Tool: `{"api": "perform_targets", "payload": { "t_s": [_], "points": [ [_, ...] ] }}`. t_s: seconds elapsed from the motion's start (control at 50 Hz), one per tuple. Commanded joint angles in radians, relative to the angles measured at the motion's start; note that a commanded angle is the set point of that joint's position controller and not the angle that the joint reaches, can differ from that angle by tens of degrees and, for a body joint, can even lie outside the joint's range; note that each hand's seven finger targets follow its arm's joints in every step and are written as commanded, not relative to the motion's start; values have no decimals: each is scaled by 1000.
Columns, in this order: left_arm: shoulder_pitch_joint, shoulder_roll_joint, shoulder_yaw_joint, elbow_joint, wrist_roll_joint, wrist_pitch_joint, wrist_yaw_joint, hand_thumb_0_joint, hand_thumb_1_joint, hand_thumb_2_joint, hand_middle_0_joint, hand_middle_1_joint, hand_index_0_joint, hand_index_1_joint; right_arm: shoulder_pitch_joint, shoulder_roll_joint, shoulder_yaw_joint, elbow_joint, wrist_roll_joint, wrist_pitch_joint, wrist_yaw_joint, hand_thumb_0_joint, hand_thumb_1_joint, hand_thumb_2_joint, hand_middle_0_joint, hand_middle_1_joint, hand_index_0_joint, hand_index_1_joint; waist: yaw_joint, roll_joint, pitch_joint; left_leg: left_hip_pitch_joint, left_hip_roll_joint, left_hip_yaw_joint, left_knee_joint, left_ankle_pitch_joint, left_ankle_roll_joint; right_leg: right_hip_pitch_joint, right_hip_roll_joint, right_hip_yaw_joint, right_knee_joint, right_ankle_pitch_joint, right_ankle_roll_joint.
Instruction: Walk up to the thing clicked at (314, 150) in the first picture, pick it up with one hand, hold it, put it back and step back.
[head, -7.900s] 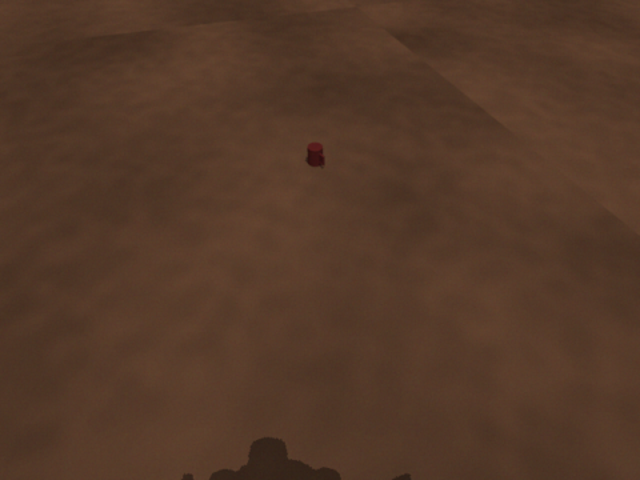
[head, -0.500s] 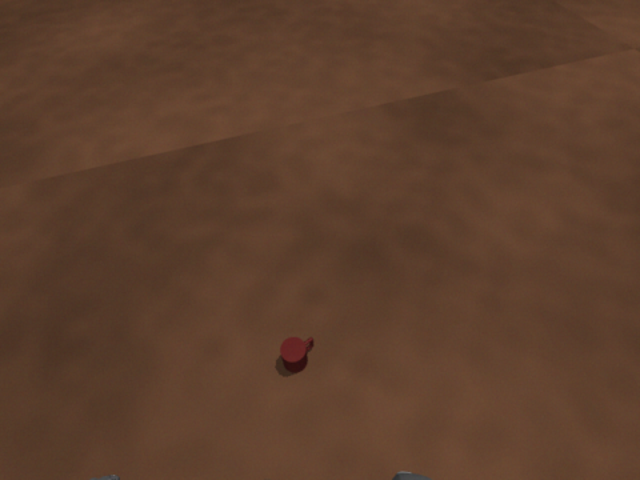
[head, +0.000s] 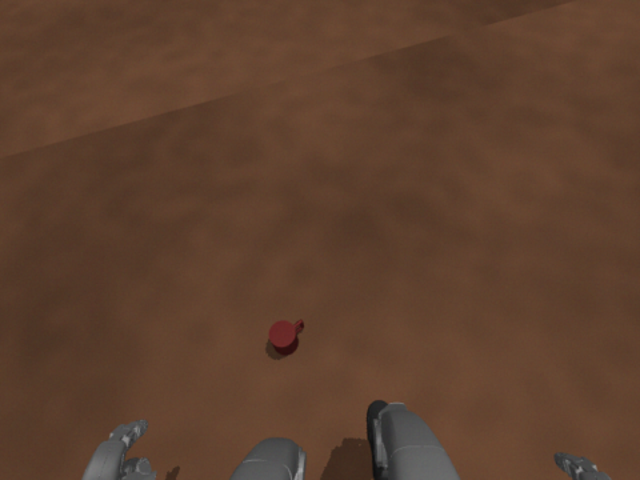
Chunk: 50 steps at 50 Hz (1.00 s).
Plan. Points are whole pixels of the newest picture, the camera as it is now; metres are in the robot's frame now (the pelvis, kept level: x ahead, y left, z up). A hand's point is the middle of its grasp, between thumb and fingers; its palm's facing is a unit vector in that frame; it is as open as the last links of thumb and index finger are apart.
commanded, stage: walk up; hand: left
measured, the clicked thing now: (288, 334) +0.48 +0.13 -0.69
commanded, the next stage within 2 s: stand in 1.28 s
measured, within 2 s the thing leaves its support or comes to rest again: neither
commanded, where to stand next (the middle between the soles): +0.06 -0.04 m, yaw -1 degrees
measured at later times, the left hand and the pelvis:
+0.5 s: hand out of the picture -0.05 +0.33 -0.15, palm faces -0.01 -0.93 -0.36, open 7.4 cm; pelvis -0.08 +0.04 +0.02, yaw +1 degrees
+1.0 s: hand out of the picture +0.00 +0.26 -0.08, palm faces -0.01 -0.85 -0.52, open 7.4 cm; pelvis -0.03 -0.03 +0.03, yaw -2 degrees
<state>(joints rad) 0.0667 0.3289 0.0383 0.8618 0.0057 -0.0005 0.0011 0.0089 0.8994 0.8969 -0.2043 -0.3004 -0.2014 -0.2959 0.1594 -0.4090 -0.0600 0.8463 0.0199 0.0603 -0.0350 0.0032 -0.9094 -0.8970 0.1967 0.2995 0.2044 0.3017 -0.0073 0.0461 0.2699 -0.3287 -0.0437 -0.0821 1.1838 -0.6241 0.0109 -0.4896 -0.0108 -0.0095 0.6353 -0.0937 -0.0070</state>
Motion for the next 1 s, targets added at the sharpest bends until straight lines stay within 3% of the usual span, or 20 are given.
{"api": "perform_targets", "payload": {
  "t_s": [0.0,0.12,0.2,0.22,0.24,0.26,0.28,0.32,0.36,0.44,0.54,0.66,0.72,0.74,0.76,0.78,0.8,0.88,0.94,0.98],
  "points": [
    [75,310,99,-77,0,6,67,0,900,900,-200,-300,-200,-300,206,-191,-62,-28,-12,28,0,0,-900,-900,200,300,200,300,5,-158,-451,-67,-12,-106,224,77,-22,272,-284,294,-185,178,-214],
    [-18,296,103,-124,34,9,79,0,900,900,-200,-300,-200,-300,165,-188,-59,-44,-27,24,19,0,-900,-900,200,300,200,300,14,-247,-384,-80,39,-20,-133,80,-39,228,-286,214,-183,20,-231],
    [-89,313,101,-132,23,44,55,0,900,900,-200,-300,-200,-300,286,-201,-76,25,-52,3,38,0,-900,-900,200,300,200,300,-56,-235,-346,158,49,47,-554,266,6,-37,-230,177,-74,-339,-126],
    [-68,256,84,-134,18,54,53,0,900,900,-200,-300,-200,-300,263,-224,-83,24,-73,-3,44,0,-900,-900,200,300,200,300,-58,-73,-281,151,80,-92,-624,179,29,-203,-127,150,93,-508,-87],
    [-15,191,64,-131,3,58,51,0,900,900,-200,-300,-200,-300,160,-311,-88,-25,-87,-8,43,0,-900,-900,200,300,200,300,-26,255,-217,-25,291,-430,-827,7,84,-290,76,18,407,-513,-46],
    [-86,290,106,-130,18,51,66,0,900,900,-200,-300,-200,-300,48,-419,-110,-82,-71,-10,40,0,-900,-900,200,300,200,300,-79,296,-146,-317,458,-685,-1013,-93,227,-149,96,171,553,-528,-14],
    [-110,332,121,-109,26,49,57,0,900,900,-200,-300,-200,-300,-69,-391,-100,-94,-69,-23,30,0,-900,-900,200,300,200,300,-39,206,-76,-424,473,-694,-1035,-115,268,-83,81,242,660,-475,-12],
    [20,277,106,-34,-13,53,38,0,900,900,-200,-300,-200,-300,-147,-257,-62,-104,-88,-44,13,0,-900,-900,200,300,200,300,51,34,-103,-293,249,-297,-844,173,102,-141,136,287,776,-312,-22],
    [152,271,99,-13,-5,55,30,0,900,900,-200,-300,-200,-300,-52,-252,-67,-69,-69,-71,2,0,-900,-900,200,300,200,300,61,43,-219,6,221,-250,-823,139,23,-200,132,262,686,-237,-25],
    [108,314,93,-41,23,-4,-18,0,900,900,-200,-300,-200,-300,176,-264,-100,-34,-57,-116,24,0,-900,-900,200,300,200,300,-82,130,-429,617,280,-342,-835,-63,131,-365,64,172,454,-267,40],
    [73,322,81,-43,24,-37,-31,0,900,900,-200,-300,-200,-300,222,-274,-92,-30,-53,-122,35,0,-900,-900,200,300,200,300,-105,132,-203,441,338,-289,-916,75,189,-267,24,154,279,-335,42],
    [270,303,85,15,11,-54,-62,0,900,900,-200,-300,-200,-300,76,-301,-85,-93,-58,-114,69,0,-900,-900,200,300,200,300,9,248,-131,3,281,-84,-935,-43,183,174,-17,-17,35,-359,0],
    [525,314,104,107,9,-62,-40,0,900,900,-200,-300,-200,-300,22,-231,-71,-122,-66,-83,71,0,-900,-900,200,300,200,300,122,54,-209,-222,167,29,-631,-118,117,523,33,-54,-72,-212,2],
    [595,357,122,113,17,-65,-23,0,900,900,-200,-300,-200,-300,31,-171,-51,-135,-64,-71,72,0,-900,-900,200,300,200,300,160,-132,-219,-367,115,81,-407,-133,88,620,-14,56,-140,-294,-5],
    [598,420,133,89,35,-74,-2,0,900,900,-200,-300,-200,-300,40,-109,-31,-147,-53,-62,69,0,-900,-900,200,300,200,300,163,-338,-187,-468,6,73,-113,-45,36,501,-239,459,-348,-662,-38],
    [420,442,123,12,42,-84,9,0,900,900,-200,-300,-200,-300,90,-147,-41,-138,-33,-50,69,0,-900,-900,200,300,200,300,76,-215,-130,-440,-7,-78,-30,89,17,322,-391,736,-532,-941,-94],
    [306,470,121,-24,29,-81,12,0,900,900,-200,-300,-200,-300,105,-243,-68,-117,-32,-48,70,0,-900,-900,200,300,200,300,43,-169,-59,-400,40,-108,-47,122,21,199,-405,760,-584,-1042,-126],
    [228,406,111,-32,12,-110,46,0,900,900,-200,-300,-200,-300,267,-243,-84,-17,-40,-29,91,0,-900,-900,200,300,200,300,-39,-127,-103,-263,72,-143,-48,325,-11,189,-240,339,-449,-495,-41],
    [218,349,102,-39,11,-108,71,0,900,900,-200,-300,-200,-300,271,-201,-78,-13,-51,-4,87,0,-900,-900,200,300,200,300,-30,-131,-102,-168,42,-146,-73,386,-33,103,-221,172,-388,-174,-45],
    [193,326,99,-59,13,-100,77,0,900,900,-200,-300,-200,-300,245,-186,-74,-30,-49,3,81,0,-900,-900,200,300,200,300,-23,-156,-116,-169,17,-145,-53,373,-36,124,-233,115,-312,112,-96]
  ]
}}
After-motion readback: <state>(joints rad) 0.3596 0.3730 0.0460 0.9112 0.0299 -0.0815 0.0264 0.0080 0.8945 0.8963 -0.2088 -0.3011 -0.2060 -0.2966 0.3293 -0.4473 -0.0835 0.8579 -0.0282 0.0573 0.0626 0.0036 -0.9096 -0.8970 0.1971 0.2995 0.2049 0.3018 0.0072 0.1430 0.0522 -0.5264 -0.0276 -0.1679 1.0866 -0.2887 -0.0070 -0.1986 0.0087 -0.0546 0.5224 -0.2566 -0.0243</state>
